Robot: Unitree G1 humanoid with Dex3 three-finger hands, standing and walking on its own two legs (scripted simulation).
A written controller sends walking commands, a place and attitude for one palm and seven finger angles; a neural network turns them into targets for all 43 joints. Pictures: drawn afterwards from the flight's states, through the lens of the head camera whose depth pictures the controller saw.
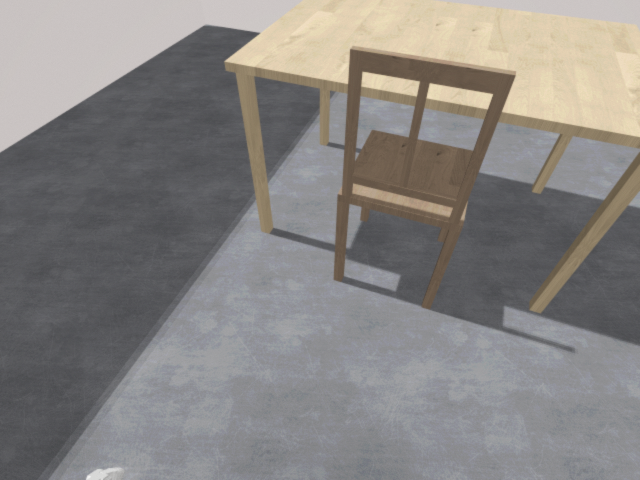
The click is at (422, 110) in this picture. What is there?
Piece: chair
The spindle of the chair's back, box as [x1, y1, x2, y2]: [399, 82, 429, 187]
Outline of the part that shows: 420,82 399,186 406,187 429,83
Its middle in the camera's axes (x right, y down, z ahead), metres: +0.23 -0.25 +0.98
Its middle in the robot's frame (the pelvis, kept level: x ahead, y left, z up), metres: +0.91 -0.18 -0.08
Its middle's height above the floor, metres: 0.69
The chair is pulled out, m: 0.00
